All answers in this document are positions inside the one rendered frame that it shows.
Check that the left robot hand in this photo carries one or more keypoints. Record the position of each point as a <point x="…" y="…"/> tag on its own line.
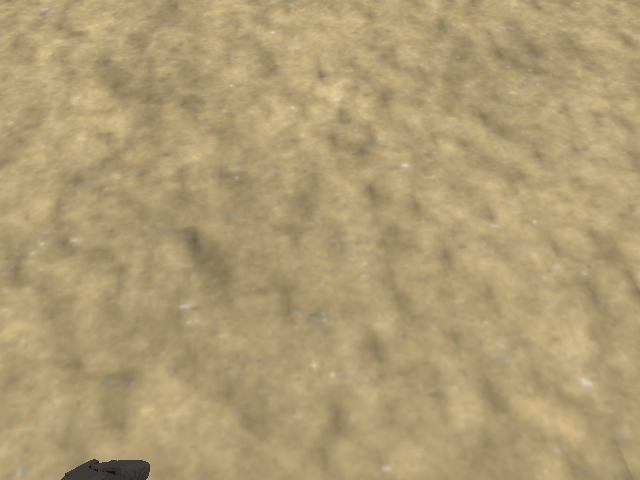
<point x="112" y="470"/>

